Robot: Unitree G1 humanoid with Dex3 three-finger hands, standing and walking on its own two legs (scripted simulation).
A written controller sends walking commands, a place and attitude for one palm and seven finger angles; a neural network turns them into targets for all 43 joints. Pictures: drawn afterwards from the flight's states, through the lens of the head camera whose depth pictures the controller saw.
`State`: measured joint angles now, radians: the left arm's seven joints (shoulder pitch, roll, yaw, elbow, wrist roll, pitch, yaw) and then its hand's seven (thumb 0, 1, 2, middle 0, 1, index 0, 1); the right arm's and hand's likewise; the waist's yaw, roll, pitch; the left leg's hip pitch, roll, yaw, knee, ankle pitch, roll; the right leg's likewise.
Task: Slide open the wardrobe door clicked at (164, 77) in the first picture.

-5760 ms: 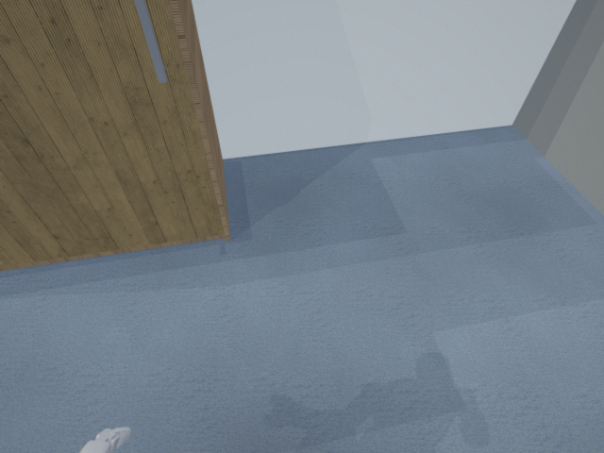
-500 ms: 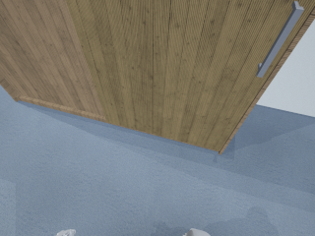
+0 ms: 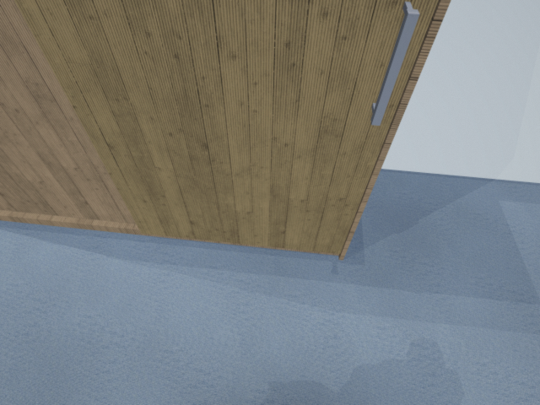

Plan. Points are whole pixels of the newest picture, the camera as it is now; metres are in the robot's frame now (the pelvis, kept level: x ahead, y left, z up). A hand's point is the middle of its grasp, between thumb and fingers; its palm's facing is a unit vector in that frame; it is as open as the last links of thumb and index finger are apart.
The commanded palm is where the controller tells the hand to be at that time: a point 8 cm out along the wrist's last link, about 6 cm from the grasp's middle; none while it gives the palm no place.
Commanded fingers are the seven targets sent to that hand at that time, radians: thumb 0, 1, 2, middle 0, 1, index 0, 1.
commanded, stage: take the last steps up to it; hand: right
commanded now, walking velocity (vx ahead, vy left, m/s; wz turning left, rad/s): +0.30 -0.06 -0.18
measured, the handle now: (390, 69) +0.73 -0.20 +0.11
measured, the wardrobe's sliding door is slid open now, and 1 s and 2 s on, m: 0.00 0.00 0.00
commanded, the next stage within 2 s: come to a stop and stand still in 0.82 s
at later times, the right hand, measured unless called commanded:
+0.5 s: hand out of the picture -0.05 -0.21 -0.18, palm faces +0.20 +0.97 -0.15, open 7.3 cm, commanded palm none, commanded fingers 0.00 -0.90 -0.90 0.20 0.30 0.20 0.30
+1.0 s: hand (410, 307) +0.33 -0.26 -0.17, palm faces +0.02 +0.98 -0.19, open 7.4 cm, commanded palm none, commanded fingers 0.00 -0.90 -0.90 0.20 0.30 0.20 0.30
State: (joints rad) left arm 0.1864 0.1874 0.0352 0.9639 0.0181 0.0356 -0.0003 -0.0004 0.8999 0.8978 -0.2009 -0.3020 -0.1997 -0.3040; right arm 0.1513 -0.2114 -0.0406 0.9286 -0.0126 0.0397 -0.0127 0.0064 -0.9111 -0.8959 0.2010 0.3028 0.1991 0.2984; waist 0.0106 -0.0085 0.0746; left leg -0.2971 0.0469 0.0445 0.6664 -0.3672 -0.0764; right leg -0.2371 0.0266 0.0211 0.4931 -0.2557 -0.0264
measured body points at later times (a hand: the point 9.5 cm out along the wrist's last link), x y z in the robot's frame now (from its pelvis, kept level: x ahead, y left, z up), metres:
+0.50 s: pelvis +0.08 -0.06 -0.01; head +0.10 -0.09 +0.44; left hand +0.18 +0.17 -0.15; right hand -0.05 -0.27 -0.17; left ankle +0.00 +0.12 -0.73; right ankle +0.11 -0.17 -0.74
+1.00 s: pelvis +0.23 -0.08 -0.01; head +0.25 -0.07 +0.44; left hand +0.14 +0.11 -0.17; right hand +0.33 -0.31 -0.15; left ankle +0.31 +0.02 -0.74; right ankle +0.11 -0.17 -0.74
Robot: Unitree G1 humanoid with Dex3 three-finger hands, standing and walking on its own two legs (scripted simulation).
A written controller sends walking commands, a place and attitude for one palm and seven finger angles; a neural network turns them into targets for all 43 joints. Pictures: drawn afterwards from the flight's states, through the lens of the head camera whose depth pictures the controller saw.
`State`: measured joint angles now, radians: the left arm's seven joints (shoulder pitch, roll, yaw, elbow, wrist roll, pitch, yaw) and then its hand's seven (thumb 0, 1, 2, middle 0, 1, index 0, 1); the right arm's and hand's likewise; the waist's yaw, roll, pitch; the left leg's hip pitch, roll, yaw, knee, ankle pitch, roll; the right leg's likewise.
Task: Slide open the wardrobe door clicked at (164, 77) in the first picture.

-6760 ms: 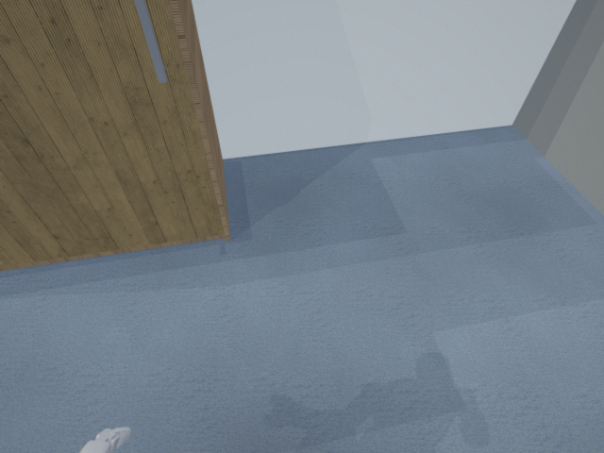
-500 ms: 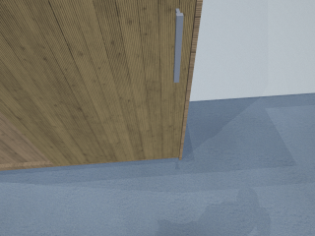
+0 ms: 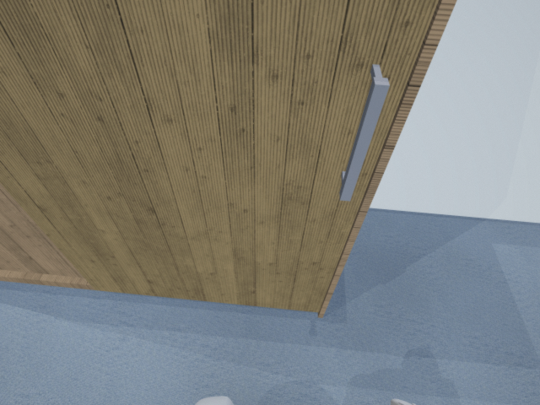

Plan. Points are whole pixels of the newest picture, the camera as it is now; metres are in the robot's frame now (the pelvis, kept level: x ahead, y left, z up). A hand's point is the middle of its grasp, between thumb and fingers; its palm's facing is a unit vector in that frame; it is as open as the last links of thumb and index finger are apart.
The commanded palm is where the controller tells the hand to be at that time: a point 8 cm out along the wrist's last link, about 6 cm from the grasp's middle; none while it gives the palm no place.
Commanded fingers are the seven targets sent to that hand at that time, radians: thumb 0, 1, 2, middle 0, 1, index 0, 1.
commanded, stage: come to a stop and stand still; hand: right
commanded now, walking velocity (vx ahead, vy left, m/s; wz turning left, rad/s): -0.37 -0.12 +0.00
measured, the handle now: (358, 140) +0.51 -0.08 +0.12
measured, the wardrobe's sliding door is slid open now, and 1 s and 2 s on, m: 0.00 0.00 0.00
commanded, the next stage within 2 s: look again from close up in 2.00 s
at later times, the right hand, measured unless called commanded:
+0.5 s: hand out of the picture +0.02 -0.24 -0.17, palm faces +0.10 +0.98 -0.20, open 7.3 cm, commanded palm none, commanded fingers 0.00 -0.90 -0.90 0.20 0.30 0.20 0.30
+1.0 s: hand out of the picture -0.07 -0.18 -0.16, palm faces +0.03 +0.99 -0.15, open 7.4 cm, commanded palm none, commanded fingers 0.00 -0.90 -0.90 0.20 0.30 0.20 0.30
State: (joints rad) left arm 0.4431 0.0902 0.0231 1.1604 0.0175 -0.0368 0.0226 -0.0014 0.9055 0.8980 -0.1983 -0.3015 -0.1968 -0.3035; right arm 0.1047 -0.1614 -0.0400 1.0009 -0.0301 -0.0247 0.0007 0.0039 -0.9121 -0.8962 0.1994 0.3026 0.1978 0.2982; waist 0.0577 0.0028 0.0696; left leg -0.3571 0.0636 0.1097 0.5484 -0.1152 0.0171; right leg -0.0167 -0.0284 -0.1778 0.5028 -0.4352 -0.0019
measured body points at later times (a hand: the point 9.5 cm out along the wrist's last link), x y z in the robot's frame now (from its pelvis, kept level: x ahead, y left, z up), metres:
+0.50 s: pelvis -0.02 -0.05 +0.01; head +0.00 -0.08 +0.46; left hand +0.06 +0.19 -0.12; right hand +0.02 -0.30 -0.15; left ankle +0.00 +0.10 -0.67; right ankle +0.02 -0.13 -0.73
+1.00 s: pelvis -0.05 -0.03 +0.01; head -0.06 -0.03 +0.46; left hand -0.09 +0.19 -0.15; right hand -0.07 -0.24 -0.15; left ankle -0.07 +0.09 -0.73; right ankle +0.02 -0.13 -0.73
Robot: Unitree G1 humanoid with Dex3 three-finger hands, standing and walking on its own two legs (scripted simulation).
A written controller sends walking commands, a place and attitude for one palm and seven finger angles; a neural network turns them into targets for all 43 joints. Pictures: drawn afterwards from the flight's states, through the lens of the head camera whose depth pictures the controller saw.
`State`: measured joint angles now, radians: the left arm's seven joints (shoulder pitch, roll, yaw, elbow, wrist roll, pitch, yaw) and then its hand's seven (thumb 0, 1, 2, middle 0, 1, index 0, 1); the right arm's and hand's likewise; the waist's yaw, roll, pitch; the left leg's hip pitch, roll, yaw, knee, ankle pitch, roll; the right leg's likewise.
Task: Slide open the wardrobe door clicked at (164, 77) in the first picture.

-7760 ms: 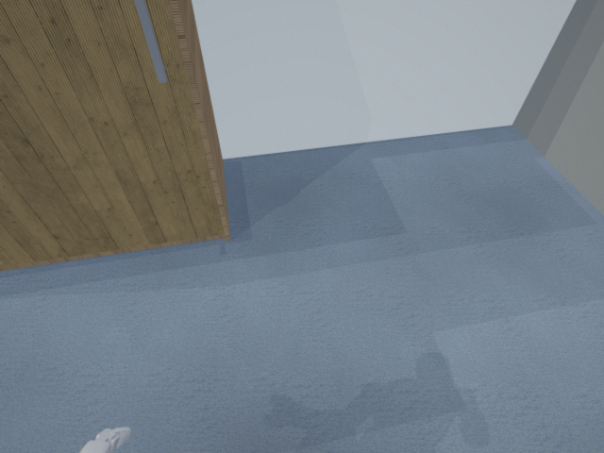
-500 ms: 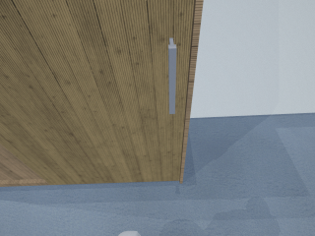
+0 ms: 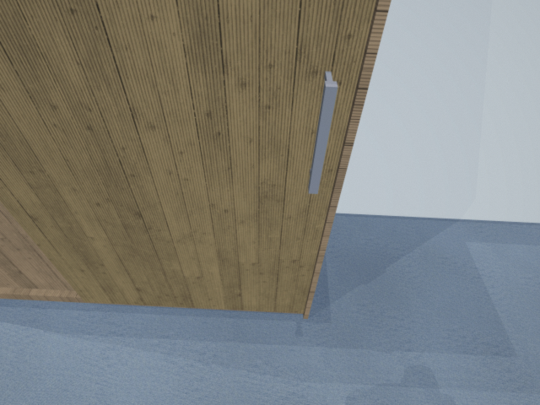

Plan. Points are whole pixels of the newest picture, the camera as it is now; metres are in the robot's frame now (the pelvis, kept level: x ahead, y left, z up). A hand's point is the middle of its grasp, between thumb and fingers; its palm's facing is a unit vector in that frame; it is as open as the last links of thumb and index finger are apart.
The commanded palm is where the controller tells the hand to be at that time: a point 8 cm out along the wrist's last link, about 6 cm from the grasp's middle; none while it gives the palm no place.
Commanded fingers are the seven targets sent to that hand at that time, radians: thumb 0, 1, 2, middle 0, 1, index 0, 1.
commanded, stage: come to a stop and stand still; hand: right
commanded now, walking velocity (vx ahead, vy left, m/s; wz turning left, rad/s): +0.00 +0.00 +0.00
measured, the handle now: (320, 138) +0.56 -0.05 +0.11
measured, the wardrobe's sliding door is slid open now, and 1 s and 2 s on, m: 0.00 0.00 0.00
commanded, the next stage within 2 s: look again from close up in 1.00 s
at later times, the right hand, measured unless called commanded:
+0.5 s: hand out of the picture -0.02 -0.13 -0.18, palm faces +0.05 +0.99 -0.13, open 7.4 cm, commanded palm none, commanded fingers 0.00 -0.90 -0.90 0.20 0.30 0.20 0.30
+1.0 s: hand out of the picture +0.02 -0.15 -0.18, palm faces +0.04 +0.98 -0.17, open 7.4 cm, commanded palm none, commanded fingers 0.00 -0.90 -0.90 0.20 0.30 0.20 0.30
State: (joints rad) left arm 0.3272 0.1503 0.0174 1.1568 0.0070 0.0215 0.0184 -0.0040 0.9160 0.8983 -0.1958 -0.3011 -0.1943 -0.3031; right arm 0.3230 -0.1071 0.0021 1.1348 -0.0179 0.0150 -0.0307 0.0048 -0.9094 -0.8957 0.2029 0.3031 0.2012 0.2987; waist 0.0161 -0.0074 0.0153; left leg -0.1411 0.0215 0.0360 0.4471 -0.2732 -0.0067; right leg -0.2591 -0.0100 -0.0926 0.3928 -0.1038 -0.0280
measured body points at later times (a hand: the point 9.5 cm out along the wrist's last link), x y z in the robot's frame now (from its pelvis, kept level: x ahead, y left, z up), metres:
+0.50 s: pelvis +0.01 +0.01 +0.00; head +0.02 +0.01 +0.45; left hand -0.01 +0.21 -0.16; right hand -0.02 -0.18 -0.17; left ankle -0.02 +0.12 -0.74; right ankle +0.07 -0.10 -0.74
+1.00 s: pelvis +0.03 +0.01 +0.00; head +0.05 +0.00 +0.45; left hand +0.03 +0.23 -0.16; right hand +0.02 -0.21 -0.16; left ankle -0.02 +0.12 -0.74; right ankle +0.07 -0.10 -0.74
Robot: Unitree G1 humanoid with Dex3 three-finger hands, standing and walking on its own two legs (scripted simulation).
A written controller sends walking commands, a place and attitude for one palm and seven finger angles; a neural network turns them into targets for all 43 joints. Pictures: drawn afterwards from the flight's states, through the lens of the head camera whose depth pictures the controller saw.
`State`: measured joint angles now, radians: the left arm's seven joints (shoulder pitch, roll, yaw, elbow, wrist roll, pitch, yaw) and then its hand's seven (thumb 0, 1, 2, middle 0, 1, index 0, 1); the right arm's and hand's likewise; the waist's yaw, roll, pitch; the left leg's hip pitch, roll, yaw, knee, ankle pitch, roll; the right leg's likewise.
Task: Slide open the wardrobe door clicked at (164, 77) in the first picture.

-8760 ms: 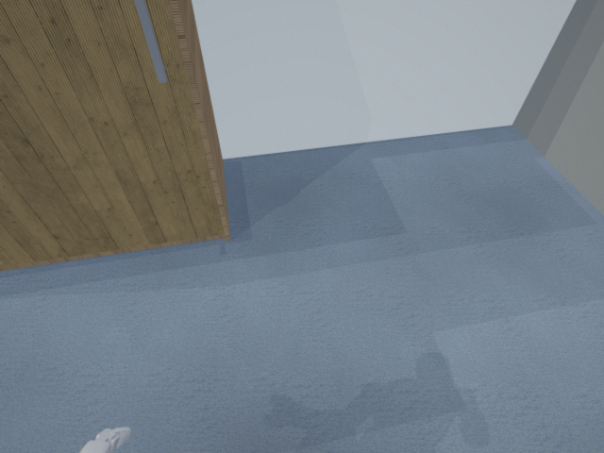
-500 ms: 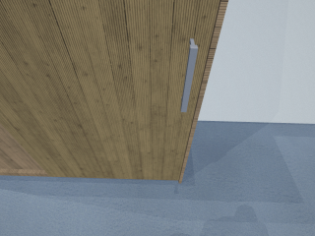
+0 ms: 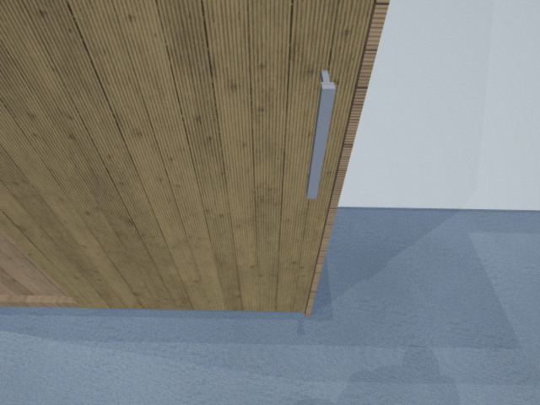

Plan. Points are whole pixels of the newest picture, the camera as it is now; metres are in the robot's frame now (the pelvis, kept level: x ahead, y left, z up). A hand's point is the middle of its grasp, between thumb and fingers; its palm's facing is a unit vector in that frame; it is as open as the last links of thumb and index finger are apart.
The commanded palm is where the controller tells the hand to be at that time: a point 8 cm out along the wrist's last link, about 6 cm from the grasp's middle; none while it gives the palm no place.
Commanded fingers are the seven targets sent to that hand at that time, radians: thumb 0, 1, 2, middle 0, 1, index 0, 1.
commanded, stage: look again from close up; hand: right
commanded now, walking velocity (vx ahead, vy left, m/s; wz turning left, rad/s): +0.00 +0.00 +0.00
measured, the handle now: (317, 141) +0.53 -0.05 +0.11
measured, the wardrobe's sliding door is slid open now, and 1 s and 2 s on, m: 0.00 0.00 0.00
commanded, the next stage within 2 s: shuffle to correct the standing spot in 0.80 s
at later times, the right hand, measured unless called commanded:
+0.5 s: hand out of the picture +0.03 -0.20 -0.18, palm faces -0.01 +0.98 -0.22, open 7.4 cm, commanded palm none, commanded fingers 0.00 -0.90 -0.90 0.20 0.30 0.20 0.30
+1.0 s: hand out of the picture +0.01 -0.20 -0.18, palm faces -0.03 +0.97 -0.23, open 7.4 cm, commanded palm none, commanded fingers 0.00 -0.90 -0.90 0.20 0.30 0.20 0.30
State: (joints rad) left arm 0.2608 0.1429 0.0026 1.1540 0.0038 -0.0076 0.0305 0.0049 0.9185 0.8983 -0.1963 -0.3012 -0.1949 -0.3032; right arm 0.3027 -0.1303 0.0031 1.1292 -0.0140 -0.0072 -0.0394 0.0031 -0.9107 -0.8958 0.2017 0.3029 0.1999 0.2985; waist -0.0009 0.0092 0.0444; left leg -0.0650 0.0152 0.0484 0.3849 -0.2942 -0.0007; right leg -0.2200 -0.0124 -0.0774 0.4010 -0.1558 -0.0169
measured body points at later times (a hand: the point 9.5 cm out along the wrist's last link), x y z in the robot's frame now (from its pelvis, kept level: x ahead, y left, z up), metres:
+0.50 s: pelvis +0.01 -0.02 -0.01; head +0.01 -0.02 +0.44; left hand +0.04 +0.22 -0.16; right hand +0.03 -0.25 -0.16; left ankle -0.05 +0.11 -0.74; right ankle +0.04 -0.11 -0.74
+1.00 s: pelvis +0.00 -0.01 -0.01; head +0.02 -0.01 +0.44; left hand +0.05 +0.24 -0.15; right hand +0.02 -0.26 -0.16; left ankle -0.05 +0.11 -0.74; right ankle +0.04 -0.11 -0.74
